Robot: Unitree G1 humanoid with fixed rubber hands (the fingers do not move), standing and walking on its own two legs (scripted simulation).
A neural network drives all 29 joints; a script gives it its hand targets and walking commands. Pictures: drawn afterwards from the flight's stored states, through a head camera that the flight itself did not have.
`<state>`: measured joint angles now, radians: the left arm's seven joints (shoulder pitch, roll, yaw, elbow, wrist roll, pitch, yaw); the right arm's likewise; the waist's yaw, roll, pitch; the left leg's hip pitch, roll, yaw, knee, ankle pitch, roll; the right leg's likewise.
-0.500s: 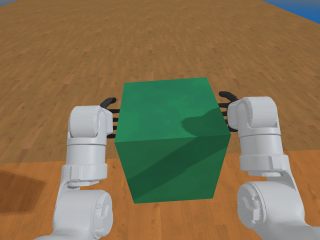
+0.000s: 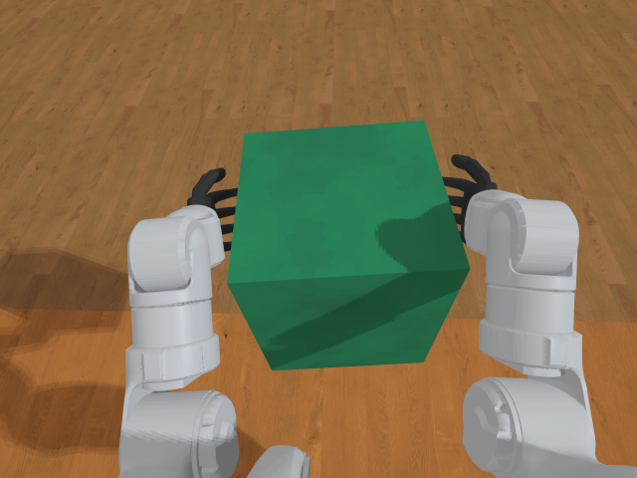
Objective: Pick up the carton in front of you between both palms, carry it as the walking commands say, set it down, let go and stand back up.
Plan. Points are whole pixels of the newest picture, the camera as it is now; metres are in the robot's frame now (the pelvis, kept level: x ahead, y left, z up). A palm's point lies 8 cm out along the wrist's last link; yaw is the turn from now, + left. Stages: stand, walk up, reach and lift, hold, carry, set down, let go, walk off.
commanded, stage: carry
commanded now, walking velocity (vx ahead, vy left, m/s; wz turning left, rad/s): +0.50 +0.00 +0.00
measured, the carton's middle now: (341, 257) +0.38 +0.03 +0.05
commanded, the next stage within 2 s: none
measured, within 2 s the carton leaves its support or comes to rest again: neither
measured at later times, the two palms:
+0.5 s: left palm (285, 16) +0.74 +0.13 +0.18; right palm (488, 28) +0.69 -0.17 +0.18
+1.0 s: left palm out of the picture +1.01 +0.13 +0.19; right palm out of the picture +1.04 -0.17 +0.19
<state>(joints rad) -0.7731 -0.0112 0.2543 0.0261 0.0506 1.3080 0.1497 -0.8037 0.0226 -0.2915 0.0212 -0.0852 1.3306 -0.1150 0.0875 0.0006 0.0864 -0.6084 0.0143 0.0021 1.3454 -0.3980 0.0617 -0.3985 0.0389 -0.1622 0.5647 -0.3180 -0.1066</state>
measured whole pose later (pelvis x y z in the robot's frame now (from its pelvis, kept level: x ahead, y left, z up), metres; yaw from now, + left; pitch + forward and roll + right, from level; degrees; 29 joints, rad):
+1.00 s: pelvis +0.65 -0.04 +0.06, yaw +1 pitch +5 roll +1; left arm -0.76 -0.02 0.26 0.08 0.05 1.30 0.14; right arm -0.78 0.01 -0.27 0.07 -0.09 1.32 -0.12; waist 0.06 0.01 0.01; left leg -0.67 0.05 0.03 1.08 -0.35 0.02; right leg -0.34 0.01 -0.15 0.46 -0.22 -0.09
